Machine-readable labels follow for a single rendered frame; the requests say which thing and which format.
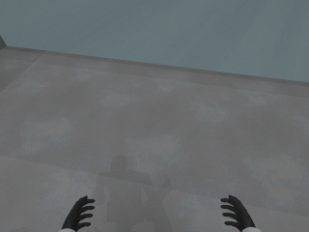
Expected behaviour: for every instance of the right robot hand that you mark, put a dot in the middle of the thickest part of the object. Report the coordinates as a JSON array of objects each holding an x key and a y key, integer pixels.
[{"x": 243, "y": 219}]

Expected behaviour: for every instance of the left robot hand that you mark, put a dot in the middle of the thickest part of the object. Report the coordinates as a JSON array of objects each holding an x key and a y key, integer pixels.
[{"x": 73, "y": 218}]

